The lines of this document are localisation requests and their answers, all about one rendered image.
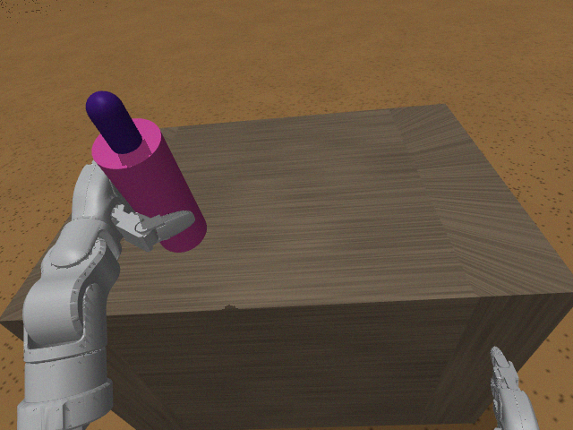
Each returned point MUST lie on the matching bottle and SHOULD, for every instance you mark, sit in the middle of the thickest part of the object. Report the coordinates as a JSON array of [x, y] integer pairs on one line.
[[134, 155]]

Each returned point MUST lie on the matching right robot hand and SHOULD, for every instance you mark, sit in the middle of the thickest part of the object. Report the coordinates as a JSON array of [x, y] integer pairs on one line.
[[511, 406]]

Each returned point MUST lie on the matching left robot arm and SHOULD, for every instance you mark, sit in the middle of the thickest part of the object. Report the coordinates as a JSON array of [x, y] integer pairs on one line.
[[65, 330]]

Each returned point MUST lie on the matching left robot hand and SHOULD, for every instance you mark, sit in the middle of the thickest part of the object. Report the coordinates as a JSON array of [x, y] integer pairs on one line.
[[95, 197]]

